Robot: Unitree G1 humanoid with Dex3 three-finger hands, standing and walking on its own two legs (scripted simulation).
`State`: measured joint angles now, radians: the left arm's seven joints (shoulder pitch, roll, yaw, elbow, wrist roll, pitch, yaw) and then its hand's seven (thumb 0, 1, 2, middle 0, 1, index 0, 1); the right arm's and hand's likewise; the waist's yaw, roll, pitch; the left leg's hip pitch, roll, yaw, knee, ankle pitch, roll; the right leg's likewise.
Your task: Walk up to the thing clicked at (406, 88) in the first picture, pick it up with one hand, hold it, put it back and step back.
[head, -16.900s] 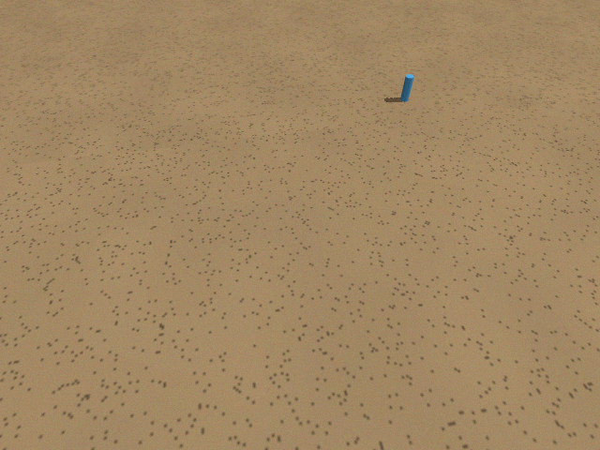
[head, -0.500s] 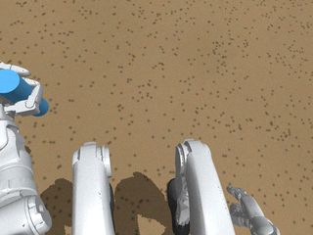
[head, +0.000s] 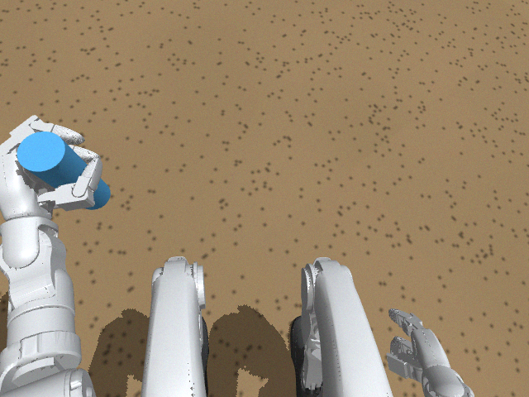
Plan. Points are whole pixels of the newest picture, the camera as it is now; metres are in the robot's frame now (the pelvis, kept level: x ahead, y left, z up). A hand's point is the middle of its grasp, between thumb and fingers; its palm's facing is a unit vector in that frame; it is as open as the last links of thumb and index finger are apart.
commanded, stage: lift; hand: left
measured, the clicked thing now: (72, 176) +0.41 +0.28 -0.01
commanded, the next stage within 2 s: hold in 1.66 s
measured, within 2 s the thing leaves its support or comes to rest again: neither
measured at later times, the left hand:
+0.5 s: hand out of the picture +0.39 +0.25 +0.19, palm faces +0.29 -0.96 -0.02, open 6.8 cm
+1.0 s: hand out of the picture +0.38 +0.23 +0.27, palm faces +0.29 -0.96 -0.01, open 6.8 cm
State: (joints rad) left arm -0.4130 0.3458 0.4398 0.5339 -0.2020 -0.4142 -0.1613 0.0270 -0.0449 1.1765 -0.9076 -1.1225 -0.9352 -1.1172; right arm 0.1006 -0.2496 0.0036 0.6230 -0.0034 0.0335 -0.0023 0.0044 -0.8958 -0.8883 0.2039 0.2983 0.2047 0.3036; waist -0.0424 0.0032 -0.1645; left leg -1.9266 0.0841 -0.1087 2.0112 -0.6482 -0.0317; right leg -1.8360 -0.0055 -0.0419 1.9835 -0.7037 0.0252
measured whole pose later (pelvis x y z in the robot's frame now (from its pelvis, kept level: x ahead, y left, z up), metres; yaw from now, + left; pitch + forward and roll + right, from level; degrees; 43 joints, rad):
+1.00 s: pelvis +0.05 +0.01 +0.23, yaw +4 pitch +15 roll -3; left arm -0.13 0.20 0.20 0.36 -0.15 -0.34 0.02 0.02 -0.04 1.17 -0.91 -1.12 -0.94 -1.12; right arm 0.22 -0.20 0.01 0.63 0.00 -0.02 -0.04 0.01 -0.90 -0.89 0.20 0.30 0.20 0.30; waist -0.03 0.01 -0.10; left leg -0.93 0.07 -0.02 1.16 -0.49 -0.01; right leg -0.85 -0.03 -0.04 1.11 -0.52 0.04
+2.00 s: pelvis +0.07 +0.01 +0.27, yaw +4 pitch +8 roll -2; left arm -0.12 0.15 0.16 0.39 -0.14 -0.36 0.05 0.02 -0.03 1.16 -0.90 -1.12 -0.93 -1.12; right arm 0.22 -0.21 -0.01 0.65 -0.01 0.01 -0.02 0.01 -0.90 -0.89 0.20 0.30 0.20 0.30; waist -0.02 0.01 -0.04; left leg -0.63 0.07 0.00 0.91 -0.41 -0.02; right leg -0.56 -0.03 -0.03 0.86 -0.44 0.03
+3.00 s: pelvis +0.07 +0.00 +0.28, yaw +5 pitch +6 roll -1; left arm -0.12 0.14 0.14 0.40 -0.14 -0.35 0.06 0.02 -0.03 1.16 -0.90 -1.12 -0.93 -1.12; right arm 0.21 -0.21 -0.01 0.66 -0.01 0.01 -0.02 0.01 -0.90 -0.90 0.20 0.30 0.20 0.30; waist -0.02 0.01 -0.03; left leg -0.55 0.07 0.00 0.83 -0.38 -0.03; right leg -0.48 -0.03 -0.03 0.80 -0.41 0.03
